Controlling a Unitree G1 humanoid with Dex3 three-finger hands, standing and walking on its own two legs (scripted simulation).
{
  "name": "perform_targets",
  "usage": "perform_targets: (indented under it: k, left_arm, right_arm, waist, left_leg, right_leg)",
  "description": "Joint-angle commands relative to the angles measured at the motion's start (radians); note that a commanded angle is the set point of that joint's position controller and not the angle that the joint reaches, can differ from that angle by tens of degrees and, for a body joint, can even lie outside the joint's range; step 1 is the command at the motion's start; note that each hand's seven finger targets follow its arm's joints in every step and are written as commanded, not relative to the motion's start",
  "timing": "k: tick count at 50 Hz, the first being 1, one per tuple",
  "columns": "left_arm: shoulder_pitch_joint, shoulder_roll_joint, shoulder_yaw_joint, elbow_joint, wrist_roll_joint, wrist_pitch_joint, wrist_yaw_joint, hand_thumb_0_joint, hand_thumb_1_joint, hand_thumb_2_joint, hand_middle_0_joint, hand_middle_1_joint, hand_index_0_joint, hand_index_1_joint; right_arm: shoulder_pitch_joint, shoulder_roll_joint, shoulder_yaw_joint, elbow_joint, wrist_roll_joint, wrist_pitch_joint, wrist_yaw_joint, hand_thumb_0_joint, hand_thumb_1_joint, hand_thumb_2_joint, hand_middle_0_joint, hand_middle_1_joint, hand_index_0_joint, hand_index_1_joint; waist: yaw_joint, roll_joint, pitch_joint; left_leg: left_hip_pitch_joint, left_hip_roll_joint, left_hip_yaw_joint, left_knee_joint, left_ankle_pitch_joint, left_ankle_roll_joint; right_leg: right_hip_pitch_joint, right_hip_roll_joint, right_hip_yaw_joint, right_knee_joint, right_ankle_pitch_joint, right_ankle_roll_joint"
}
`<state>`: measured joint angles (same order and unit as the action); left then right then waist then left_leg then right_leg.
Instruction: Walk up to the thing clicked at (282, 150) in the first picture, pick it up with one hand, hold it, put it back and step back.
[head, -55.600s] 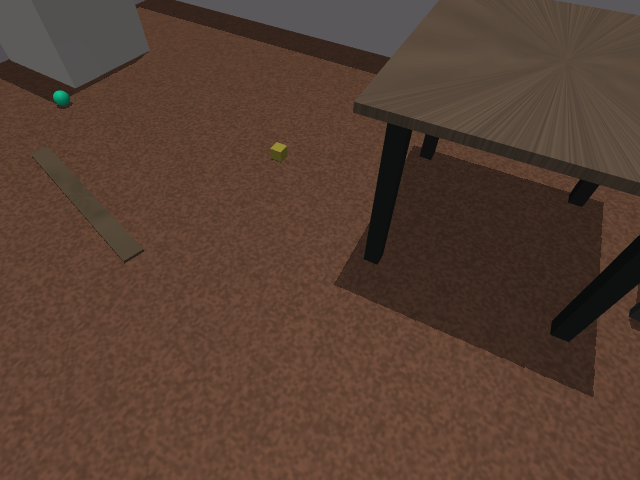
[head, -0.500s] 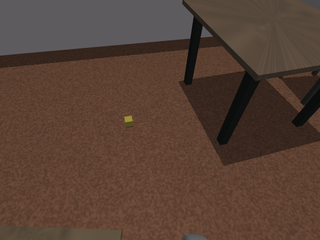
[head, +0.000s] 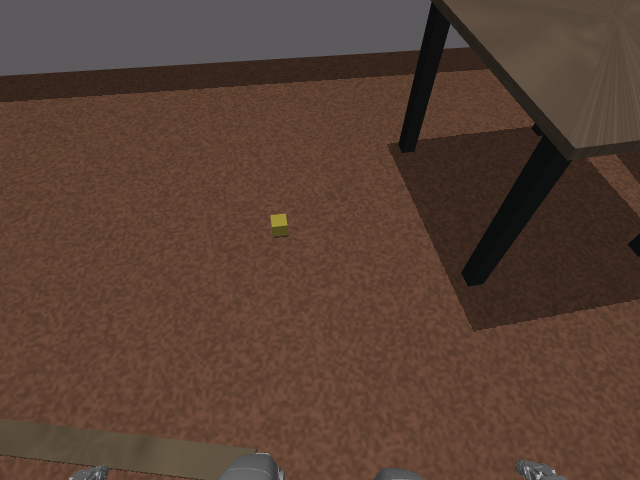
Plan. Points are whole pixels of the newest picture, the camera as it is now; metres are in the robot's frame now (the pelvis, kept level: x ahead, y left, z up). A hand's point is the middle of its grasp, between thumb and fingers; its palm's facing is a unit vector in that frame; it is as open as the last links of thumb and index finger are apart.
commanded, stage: step back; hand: left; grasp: from above
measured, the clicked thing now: (279, 225) +1.03 +0.18 -0.72
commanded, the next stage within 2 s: stand in 0.10 s
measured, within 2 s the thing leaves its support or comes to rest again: neither
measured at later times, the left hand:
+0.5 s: hand out of the picture +0.09 +0.25 -0.13, palm faces -0.05 -0.95 -0.32, open 7.4 cm
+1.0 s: hand out of the picture +0.09 +0.25 -0.13, palm faces -0.06 -0.94 -0.33, open 7.4 cm
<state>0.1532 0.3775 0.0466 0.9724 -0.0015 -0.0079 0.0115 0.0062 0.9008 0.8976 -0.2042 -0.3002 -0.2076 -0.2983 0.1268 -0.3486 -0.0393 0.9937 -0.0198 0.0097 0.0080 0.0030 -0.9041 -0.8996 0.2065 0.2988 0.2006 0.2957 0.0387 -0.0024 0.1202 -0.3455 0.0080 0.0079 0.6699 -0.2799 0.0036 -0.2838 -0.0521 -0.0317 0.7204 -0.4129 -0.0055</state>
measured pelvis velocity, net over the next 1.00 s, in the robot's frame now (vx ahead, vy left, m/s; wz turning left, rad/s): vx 0.01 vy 0.00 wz -0.02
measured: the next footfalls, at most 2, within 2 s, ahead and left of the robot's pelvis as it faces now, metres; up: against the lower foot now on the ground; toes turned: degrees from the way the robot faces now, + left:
none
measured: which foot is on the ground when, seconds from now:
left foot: down 0.00-1.00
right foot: down 0.00-1.00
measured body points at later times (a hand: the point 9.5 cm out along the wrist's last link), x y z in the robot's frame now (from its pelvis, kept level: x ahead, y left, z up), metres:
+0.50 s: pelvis +0.01 +0.00 +0.03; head +0.02 +0.00 +0.48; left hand +0.09 +0.30 -0.11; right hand +0.10 -0.30 -0.10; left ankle +0.05 +0.12 -0.72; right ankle +0.00 -0.13 -0.72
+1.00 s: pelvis +0.01 +0.00 +0.03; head +0.03 +0.00 +0.48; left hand +0.09 +0.30 -0.11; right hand +0.07 -0.30 -0.11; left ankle +0.05 +0.12 -0.72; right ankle -0.01 -0.13 -0.72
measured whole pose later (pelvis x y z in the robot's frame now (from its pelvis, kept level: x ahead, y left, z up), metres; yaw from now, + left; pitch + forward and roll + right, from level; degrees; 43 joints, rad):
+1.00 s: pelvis +0.01 +0.00 +0.03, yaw -1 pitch -2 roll +0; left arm 0.12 0.36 0.00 1.14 0.01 -0.02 -0.01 0.00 0.90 0.90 -0.20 -0.30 -0.21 -0.30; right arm 0.10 -0.34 -0.01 1.16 -0.01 -0.01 0.02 0.00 -0.90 -0.90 0.21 0.30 0.20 0.30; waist -0.01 0.00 0.05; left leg -0.18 0.02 0.03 0.33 -0.12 -0.01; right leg -0.10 -0.03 -0.01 0.33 -0.20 0.02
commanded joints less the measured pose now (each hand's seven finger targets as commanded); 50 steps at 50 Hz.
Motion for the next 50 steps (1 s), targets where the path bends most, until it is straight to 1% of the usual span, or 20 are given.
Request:
perform_targets:
  k: [1,2,3,4,5,6,8,11,12,13,15,18,21,27,29,31,32,36,46,50]
  left_arm:
    - [0.048,0.195,0.038,-0.017,0.006,-0.021,0.013,0.0,0.9,0.9,-0.2,-0.3,-0.2,-0.3]
    - [0.057,0.207,0.04,-0.01,0.009,-0.027,0.013,0.0,0.9,0.9,-0.2,-0.3,-0.2,-0.3]
    - [0.061,0.219,0.044,-0.001,0.009,-0.031,0.015,0.0,0.9,0.9,-0.2,-0.3,-0.2,-0.3]
    - [0.031,0.237,0.047,0.0,0.011,-0.034,0.015,0.0,0.9,0.9,-0.2,-0.3,-0.2,-0.3]
    - [-0.002,0.195,0.014,0.021,0.014,-0.032,0.006,0.0,0.9,0.9,-0.2,-0.3,-0.2,-0.3]
    - [-0.037,0.192,0.01,0.02,0.01,-0.031,-0.001,0.0,0.9,0.9,-0.2,-0.3,-0.2,-0.3]
    - [-0.039,0.168,-0.004,0.034,0.004,-0.028,-0.004,0.0,0.9,0.9,-0.2,-0.3,-0.2,-0.3]
    - [-0.07,0.196,-0.004,0.056,0.005,-0.036,-0.006,0.0,0.9,0.9,-0.2,-0.3,-0.2,-0.3]
    - [-0.073,0.199,-0.004,0.062,0.006,-0.037,-0.007,0.0,0.9,0.9,-0.2,-0.3,-0.2,-0.3]
    - [-0.069,0.192,-0.009,0.07,0.007,-0.038,-0.008,0.0,0.9,0.9,-0.2,-0.3,-0.2,-0.3]
    - [-0.085,0.187,-0.01,0.078,0.007,-0.038,-0.008,0.0,0.9,0.9,-0.2,-0.3,-0.2,-0.3]
    - [-0.083,0.188,-0.014,0.089,0.006,-0.043,-0.006,0.0,0.9,0.9,-0.2,-0.3,-0.2,-0.3]
    - [-0.09,0.192,-0.014,0.098,0.006,-0.044,-0.005,0.0,0.9,0.9,-0.2,-0.3,-0.2,-0.3]
    - [-0.093,0.189,-0.014,0.105,0.009,-0.042,-0.003,0.0,0.9,0.9,-0.2,-0.3,-0.2,-0.3]
    - [-0.087,0.19,-0.014,0.113,0.01,-0.039,-0.004,0.0,0.9,0.9,-0.2,-0.3,-0.2,-0.3]
    - [-0.096,0.192,-0.014,0.11,0.013,-0.038,-0.004,0.0,0.9,0.9,-0.2,-0.3,-0.2,-0.3]
    - [-0.09,0.193,-0.012,0.111,0.011,-0.037,-0.005,0.0,0.9,0.9,-0.2,-0.3,-0.2,-0.3]
    - [-0.091,0.194,-0.011,0.106,0.008,-0.038,-0.006,0.0,0.9,0.9,-0.2,-0.3,-0.2,-0.3]
    - [-0.08,0.192,-0.012,0.109,0.009,-0.029,-0.009,0.0,0.9,0.9,-0.2,-0.3,-0.2,-0.3]
    - [-0.07,0.191,-0.014,0.104,0.01,-0.033,-0.008,0.0,0.9,0.9,-0.2,-0.3,-0.2,-0.3]
  right_arm:
    - [-0.095,-0.258,-0.045,-0.063,-0.001,-0.02,-0.02,0.0,-0.9,-0.9,0.2,0.3,0.2,0.3]
    - [-0.101,-0.242,-0.041,-0.058,0.001,-0.022,-0.021,0.0,-0.9,-0.9,0.2,0.3,0.2,0.3]
    - [-0.113,-0.231,-0.037,-0.054,0.005,-0.022,-0.02,0.0,-0.9,-0.9,0.2,0.3,0.2,0.3]
    - [-0.103,-0.217,-0.034,-0.043,0.007,-0.022,-0.019,0.0,-0.9,-0.9,0.2,0.3,0.2,0.3]
    - [-0.046,-0.208,-0.026,-0.021,0.015,-0.031,-0.012,0.0,-0.9,-0.9,0.2,0.3,0.2,0.3]
    - [-0.044,-0.214,-0.024,-0.005,0.012,-0.038,-0.01,0.0,-0.9,-0.9,0.2,0.3,0.2,0.3]
    - [-0.103,-0.23,-0.024,0.005,0.008,-0.046,-0.007,0.0,-0.9,-0.9,0.2,0.3,0.2,0.3]
    - [-0.097,-0.209,-0.015,0.024,0.009,-0.047,-0.003,0.0,-0.9,-0.9,0.2,0.3,0.2,0.3]
    - [-0.097,-0.205,-0.014,0.03,0.01,-0.048,-0.003,0.0,-0.9,-0.9,0.2,0.3,0.2,0.3]
    - [-0.109,-0.207,-0.015,0.033,0.012,-0.05,-0.002,0.0,-0.9,-0.9,0.2,0.3,0.2,0.3]
    - [-0.108,-0.207,-0.013,0.046,0.013,-0.05,-0.002,0.0,-0.9,-0.9,0.2,0.3,0.2,0.3]
    - [-0.114,-0.201,-0.014,0.059,0.014,-0.053,-0.001,0.0,-0.9,-0.9,0.2,0.3,0.2,0.3]
    - [-0.112,-0.196,-0.012,0.072,0.015,-0.05,-0.002,0.0,-0.9,-0.9,0.2,0.3,0.2,0.3]
    - [-0.115,-0.197,-0.011,0.087,0.014,-0.047,-0.003,0.0,-0.9,-0.9,0.2,0.3,0.2,0.3]
    - [-0.117,-0.202,-0.011,0.091,0.013,-0.044,-0.002,0.0,-0.9,-0.9,0.2,0.3,0.2,0.3]
    - [-0.106,-0.198,-0.01,0.094,0.012,-0.042,-0.001,0.0,-0.9,-0.9,0.2,0.3,0.2,0.3]
    - [-0.098,-0.205,-0.011,0.097,0.012,-0.042,-0.002,0.0,-0.9,-0.9,0.2,0.3,0.2,0.3]
    - [-0.087,-0.204,-0.007,0.1,0.01,-0.049,-0.002,0.0,-0.9,-0.9,0.2,0.3,0.2,0.3]
    - [-0.073,-0.208,-0.003,0.104,0.01,-0.041,-0.003,0.0,-0.9,-0.9,0.2,0.3,0.2,0.3]
    - [-0.078,-0.208,-0.003,0.101,0.012,-0.047,-0.005,0.0,-0.9,-0.9,0.2,0.3,0.2,0.3]
  waist:
    - [0.012,0.118,-0.169]
    - [0.013,0.112,-0.187]
    - [0.012,0.101,-0.189]
    - [-0.007,0.077,-0.199]
    - [-0.042,0.061,-0.214]
    - [-0.05,0.055,-0.194]
    - [-0.026,0.08,-0.176]
    - [-0.038,0.01,-0.155]
    - [-0.043,0.005,-0.155]
    - [-0.038,0.002,-0.155]
    - [-0.041,0.001,-0.148]
    - [-0.041,-0.006,-0.175]
    - [-0.043,0.0,-0.165]
    - [-0.039,-0.001,-0.166]
    - [-0.039,0.006,-0.134]
    - [-0.045,-0.013,-0.133]
    - [-0.045,0.002,-0.133]
    - [-0.043,0.011,-0.158]
    - [-0.047,0.001,-0.11]
    - [-0.045,0.001,-0.161]
  left_leg:
    - [-0.018,0.205,-0.219,-0.242,0.092,0.131]
    - [0.002,0.178,-0.189,-0.196,0.163,0.096]
    - [0.017,0.154,-0.162,-0.155,0.204,0.074]
    - [0.036,0.132,-0.142,-0.144,0.21,0.059]
    - [0.121,0.105,-0.132,-0.194,0.161,0.047]
    - [0.152,0.121,-0.146,-0.236,0.148,0.049]
    - [0.151,0.155,-0.183,-0.28,0.134,0.052]
    - [0.171,0.135,-0.144,-0.299,0.202,0.042]
    - [0.186,0.134,-0.141,-0.315,0.193,0.037]
    - [0.211,0.13,-0.129,-0.309,0.228,0.034]
    - [0.216,0.128,-0.122,-0.336,0.19,0.029]
    - [0.255,0.127,-0.104,-0.334,0.286,0.022]
    - [0.241,0.124,-0.098,-0.354,0.251,0.016]
    - [0.24,0.123,-0.089,-0.371,0.251,0.011]
    - [0.218,0.119,-0.093,-0.39,0.166,0.008]
    - [0.215,0.118,-0.093,-0.393,0.167,0.006]
    - [0.214,0.116,-0.093,-0.4,0.127,0.007]
    - [0.23,0.126,-0.091,-0.394,0.208,0.006]
    - [0.191,0.117,-0.102,-0.419,0.076,0.004]
    - [0.249,0.128,-0.094,-0.387,0.216,0.01]
  right_leg:
    - [0.108,0.011,0.036,-0.109,0.075,-0.035]
    - [0.13,-0.014,0.062,-0.148,0.173,-0.04]
    - [0.133,-0.034,0.098,-0.176,0.249,-0.042]
    - [0.116,-0.061,0.145,-0.201,0.269,-0.052]
    - [0.084,-0.084,0.153,-0.247,0.237,-0.051]
    - [0.055,-0.064,0.134,-0.252,0.2,-0.037]
    - [0.077,-0.035,0.096,-0.281,0.183,-0.02]
    - [0.115,-0.061,0.115,-0.337,0.266,-0.018]
    - [0.11,-0.06,0.112,-0.351,0.26,-0.015]
    - [0.118,-0.066,0.113,-0.363,0.293,-0.016]
    - [0.116,-0.069,0.113,-0.389,0.258,-0.014]
    - [0.148,-0.081,0.113,-0.41,0.344,-0.01]
    - [0.158,-0.081,0.112,-0.433,0.316,-0.005]
    - [0.176,-0.087,0.112,-0.448,0.328,-0.005]
    - [0.156,-0.081,0.111,-0.467,0.245,-0.003]
    - [0.149,-0.083,0.11,-0.474,0.227,-0.006]
    - [0.14,-0.08,0.113,-0.478,0.202,-0.006]
    - [0.167,-0.085,0.112,-0.458,0.277,-0.011]
    - [0.119,-0.073,0.111,-0.476,0.157,-0.008]
    - [0.146,-0.083,0.112,-0.458,0.278,-0.01]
